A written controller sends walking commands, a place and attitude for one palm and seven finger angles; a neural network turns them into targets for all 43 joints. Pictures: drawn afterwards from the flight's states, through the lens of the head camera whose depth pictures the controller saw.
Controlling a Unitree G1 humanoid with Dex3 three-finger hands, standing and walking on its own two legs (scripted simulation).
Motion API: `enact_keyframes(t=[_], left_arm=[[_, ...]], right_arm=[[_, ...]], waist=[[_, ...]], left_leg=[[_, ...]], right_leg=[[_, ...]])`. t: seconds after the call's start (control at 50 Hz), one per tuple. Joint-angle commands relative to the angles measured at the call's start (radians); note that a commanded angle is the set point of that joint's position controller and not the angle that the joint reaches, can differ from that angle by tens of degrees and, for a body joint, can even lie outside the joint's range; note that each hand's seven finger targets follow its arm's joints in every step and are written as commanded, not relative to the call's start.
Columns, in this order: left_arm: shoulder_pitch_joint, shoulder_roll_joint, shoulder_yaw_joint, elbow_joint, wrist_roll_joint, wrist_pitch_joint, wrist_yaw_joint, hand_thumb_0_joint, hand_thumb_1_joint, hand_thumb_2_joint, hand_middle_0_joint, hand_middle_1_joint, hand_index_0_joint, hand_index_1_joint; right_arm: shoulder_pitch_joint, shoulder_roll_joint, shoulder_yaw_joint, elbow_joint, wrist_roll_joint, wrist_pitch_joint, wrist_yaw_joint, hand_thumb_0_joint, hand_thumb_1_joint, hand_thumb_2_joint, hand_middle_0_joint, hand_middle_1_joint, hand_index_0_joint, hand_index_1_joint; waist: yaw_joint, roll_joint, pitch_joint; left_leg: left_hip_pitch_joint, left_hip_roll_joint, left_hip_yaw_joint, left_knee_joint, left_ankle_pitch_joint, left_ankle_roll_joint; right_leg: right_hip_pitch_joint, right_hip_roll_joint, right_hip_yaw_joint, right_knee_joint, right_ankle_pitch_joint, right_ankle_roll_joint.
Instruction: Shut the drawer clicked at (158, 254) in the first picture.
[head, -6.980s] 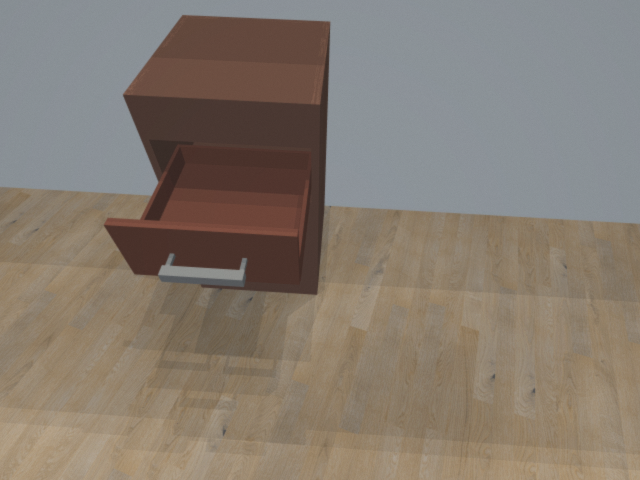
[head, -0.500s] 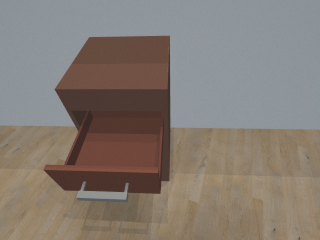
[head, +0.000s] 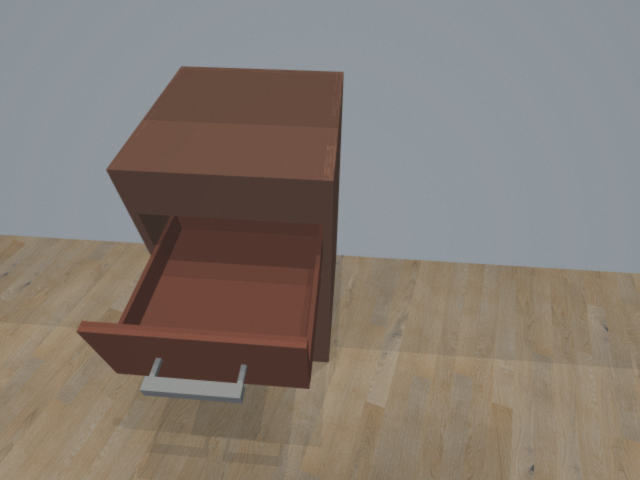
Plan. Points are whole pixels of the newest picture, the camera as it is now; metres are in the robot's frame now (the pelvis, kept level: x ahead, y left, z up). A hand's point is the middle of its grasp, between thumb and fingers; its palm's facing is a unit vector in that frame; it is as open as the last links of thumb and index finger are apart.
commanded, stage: come to a stop and stand still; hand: left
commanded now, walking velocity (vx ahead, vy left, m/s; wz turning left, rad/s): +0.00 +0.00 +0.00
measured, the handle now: (196, 377) +0.32 +0.24 -0.20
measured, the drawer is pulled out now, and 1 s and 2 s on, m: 0.28 0.28 0.28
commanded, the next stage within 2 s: look again from close up in 0.24 s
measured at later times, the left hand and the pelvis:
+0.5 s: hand out of the picture +0.00 +0.17 -0.18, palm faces +0.03 -0.98 -0.19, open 7.3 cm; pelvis +0.01 +0.01 +0.00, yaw +1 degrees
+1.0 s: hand out of the picture +0.00 +0.18 -0.18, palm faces +0.07 -0.98 -0.17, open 7.3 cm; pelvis +0.01 +0.02 +0.00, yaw +1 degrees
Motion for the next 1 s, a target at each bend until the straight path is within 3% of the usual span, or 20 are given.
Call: enact_keyframes(t=[0.0, 0.02, 0.1, 0.14, 0.18, 0.2, 0.26, 0.32, 0.4, 0.6, 0.66, 0.92, 0.94, 0.96, 0.98], left_arm=[[0.02, 0.148, 0.02, -0.069, -0.005, -0.04, 0.003, 0.0, 0.9, 0.9, -0.2, -0.3, -0.2, -0.3], [0.024, 0.134, 0.022, -0.078, -0.007, -0.039, 0.0, 0.0, 0.9, 0.9, -0.2, -0.3, -0.2, -0.3], [0.017, 0.114, 0.016, -0.081, -0.007, -0.027, -0.009, 0.0, 0.9, 0.9, -0.2, -0.3, -0.2, -0.3], [0.024, 0.104, 0.015, -0.083, -0.006, -0.025, -0.01, 0.0, 0.9, 0.9, -0.2, -0.3, -0.2, -0.3], [0.027, 0.102, 0.015, -0.084, -0.007, -0.024, -0.009, 0.0, 0.9, 0.9, -0.2, -0.3, -0.2, -0.3], [0.027, 0.102, 0.014, -0.087, -0.007, -0.022, -0.009, 0.0, 0.9, 0.9, -0.2, -0.3, -0.2, -0.3], [0.034, 0.108, 0.016, -0.093, -0.008, -0.018, -0.008, 0.0, 0.9, 0.9, -0.2, -0.3, -0.2, -0.3], [0.035, 0.115, 0.017, -0.096, -0.009, -0.015, -0.009, 0.0, 0.9, 0.9, -0.2, -0.3, -0.2, -0.3], [0.025, 0.121, 0.018, -0.099, -0.009, -0.012, -0.009, 0.0, 0.9, 0.9, -0.2, -0.3, -0.2, -0.3], [0.022, 0.127, 0.018, -0.098, -0.01, -0.007, -0.009, 0.0, 0.9, 0.9, -0.2, -0.3, -0.2, -0.3], [0.028, 0.122, 0.019, -0.094, -0.01, -0.007, -0.007, 0.0, 0.9, 0.9, -0.2, -0.3, -0.2, -0.3], [0.038, 0.113, 0.017, -0.085, -0.009, -0.002, -0.005, 0.0, 0.9, 0.9, -0.2, -0.3, -0.2, -0.3], [0.081, 0.156, 0.024, -0.038, 0.004, -0.026, 0.027, 0.0, 0.9, 0.9, -0.2, -0.3, -0.2, -0.3], [-0.634, 0.331, 0.082, -1.573, -0.208, -0.204, 0.006, 0.0, 0.9, 0.9, -0.22, -0.322, -0.22, -0.322], [-0.305, 0.248, 0.057, -1.344, -0.133, -0.133, 0.035, 0.0, 0.9, 0.9, -0.24, -0.343, -0.24, -0.343]], right_arm=[[0.104, -0.047, -0.002, -0.07, -0.018, -0.022, 0.005, 0.0, -0.9, -0.9, 0.2, 0.3, 0.2, 0.3], [0.121, -0.051, -0.002, -0.072, -0.02, -0.024, 0.005, 0.0, -0.9, -0.9, 0.2, 0.3, 0.2, 0.3], [0.105, -0.059, -0.004, -0.081, -0.018, -0.029, 0.001, 0.0, -0.9, -0.9, 0.2, 0.3, 0.2, 0.3], [0.102, -0.064, -0.003, -0.084, -0.015, -0.031, 0.001, 0.0, -0.9, -0.9, 0.2, 0.3, 0.2, 0.3], [0.107, -0.066, -0.001, -0.076, -0.014, -0.035, 0.0, 0.0, -0.9, -0.9, 0.2, 0.3, 0.2, 0.3], [0.106, -0.064, 0.0, -0.072, -0.015, -0.037, -0.001, 0.0, -0.9, -0.9, 0.2, 0.3, 0.2, 0.3], [0.1, -0.066, 0.004, -0.061, -0.013, -0.041, -0.003, 0.0, -0.9, -0.9, 0.2, 0.3, 0.2, 0.3], [0.093, -0.067, 0.006, -0.053, -0.014, -0.044, -0.005, 0.0, -0.9, -0.9, 0.2, 0.3, 0.2, 0.3], [0.089, -0.068, 0.005, -0.042, -0.012, -0.043, -0.006, 0.0, -0.9, -0.9, 0.2, 0.3, 0.2, 0.3], [0.072, -0.078, 0.003, -0.016, -0.012, -0.045, -0.009, 0.0, -0.9, -0.9, 0.2, 0.3, 0.2, 0.3], [0.071, -0.082, 0.003, -0.012, -0.011, -0.045, -0.01, 0.0, -0.9, -0.9, 0.2, 0.3, 0.2, 0.3], [0.064, -0.083, 0.002, 0.0, -0.01, -0.047, -0.013, 0.0, -0.9, -0.9, 0.2, 0.3, 0.2, 0.3], [-0.051, -0.122, -0.006, -0.08, 0.005, -0.046, -0.006, 0.0, -0.9, -0.9, 0.2, 0.3, 0.2, 0.3], [-0.017, -0.323, -0.046, -0.468, 0.035, -0.186, -0.037, 0.0, -0.9, -0.9, 0.2, 0.3, 0.2, 0.3], [-0.112, -0.216, 0.0, -0.413, 0.028, -0.283, -0.052, 0.0, -0.9, -0.9, 0.2, 0.3, 0.2, 0.3]], waist=[[-0.038, 0.021, 0.022], [-0.036, 0.042, -0.015], [-0.02, -0.003, 0.046], [-0.013, -0.069, 0.078], [-0.009, -0.094, 0.085], [-0.007, -0.049, 0.088], [0.001, -0.05, 0.08], [0.008, -0.01, 0.083], [0.007, -0.036, 0.078], [0.009, 0.001, 0.051], [0.009, -0.019, 0.044], [0.01, -0.014, 0.066], [0.04, -0.02, 0.099], [-0.103, 0.205, -0.392], [-0.018, 0.29, -0.368]], left_leg=[[-0.07, 0.09, -0.117, 0.038, -0.005, -0.019], [-0.066, 0.093, -0.124, 0.037, -0.001, -0.012], [-0.122, 0.112, -0.157, -0.013, -0.009, 0.007], [-0.143, 0.11, -0.16, -0.02, 0.001, 0.011], [-0.139, 0.112, -0.157, -0.026, 0.03, 0.011], [-0.13, 0.116, -0.16, -0.035, 0.058, 0.012], [-0.129, 0.123, -0.159, -0.041, 0.094, 0.013], [-0.123, 0.126, -0.158, -0.048, 0.134, 0.014], [-0.109, 0.129, -0.158, -0.056, 0.147, 0.015], [-0.047, 0.136, -0.156, -0.068, 0.23, 0.016], [-0.035, 0.136, -0.154, -0.065, 0.241, 0.014], [-0.011, 0.142, -0.158, -0.087, 0.291, 0.016], [-0.105, 0.155, -0.117, 0.091, 0.395, -0.013], [0.14, 0.047, -0.16, -0.001, 0.479, -0.04], [0.176, 0.108, -0.146, -0.05, 0.661, -0.076]], right_leg=[[-0.074, -0.223, 0.234, -0.078, -0.086, -0.041], [-0.069, -0.205, 0.229, -0.069, -0.128, -0.042], [-0.071, -0.173, 0.204, -0.048, -0.111, -0.036], [-0.064, -0.166, 0.201, -0.046, -0.092, -0.03], [-0.056, -0.165, 0.193, -0.038, -0.051, -0.029], [-0.057, -0.164, 0.188, -0.027, -0.015, -0.031], [-0.021, -0.161, 0.173, -0.01, 0.042, -0.026], [-0.006, -0.16, 0.165, -0.003, 0.084, -0.024], [0.008, -0.16, 0.157, -0.006, 0.102, -0.022], [0.024, -0.161, 0.144, -0.009, 0.138, -0.017], [0.031, -0.164, 0.145, -0.012, 0.146, -0.016], [0.021, -0.159, 0.133, -0.019, 0.129, -0.006], [-0.024, -0.2, 0.146, 0.003, 0.461, 0.035], [0.05, -0.096, 0.102, 0.091, 0.293, 0.037], [-0.008, -0.067, 0.068, 0.161, 0.031, 0.011]])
